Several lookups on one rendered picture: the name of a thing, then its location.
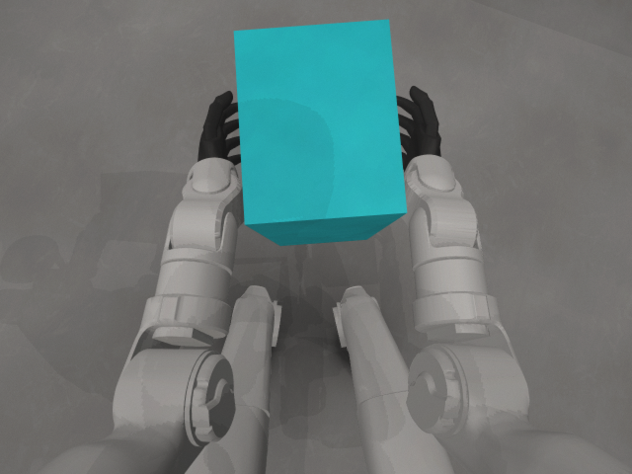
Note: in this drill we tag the right robot hand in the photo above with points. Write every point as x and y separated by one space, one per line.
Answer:
423 128

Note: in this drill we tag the left robot hand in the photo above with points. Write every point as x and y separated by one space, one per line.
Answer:
215 130

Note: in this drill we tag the robot right upper arm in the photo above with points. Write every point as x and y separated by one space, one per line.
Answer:
474 400

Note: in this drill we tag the right robot forearm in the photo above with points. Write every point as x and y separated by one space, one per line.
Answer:
453 303

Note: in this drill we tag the left robot thigh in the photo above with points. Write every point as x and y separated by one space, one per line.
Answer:
248 348

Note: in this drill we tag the carton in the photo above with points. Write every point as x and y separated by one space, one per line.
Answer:
319 132

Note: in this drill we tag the left robot shin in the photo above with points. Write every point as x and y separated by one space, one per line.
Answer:
253 290

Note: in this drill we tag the left robot forearm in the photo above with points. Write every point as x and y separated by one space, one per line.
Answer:
190 303

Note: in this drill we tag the robot left upper arm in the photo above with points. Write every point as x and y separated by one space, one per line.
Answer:
169 405

